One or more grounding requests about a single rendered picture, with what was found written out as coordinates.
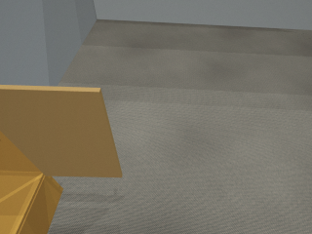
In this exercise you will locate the cupboard door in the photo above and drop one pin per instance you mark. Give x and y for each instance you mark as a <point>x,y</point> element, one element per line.
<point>63,131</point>

